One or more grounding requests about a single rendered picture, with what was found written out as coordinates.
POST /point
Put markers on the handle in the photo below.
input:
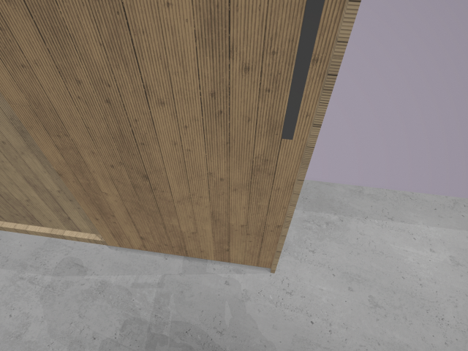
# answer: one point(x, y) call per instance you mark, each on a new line
point(311, 21)

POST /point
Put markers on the wardrobe door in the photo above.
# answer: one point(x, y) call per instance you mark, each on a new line
point(164, 118)
point(31, 191)

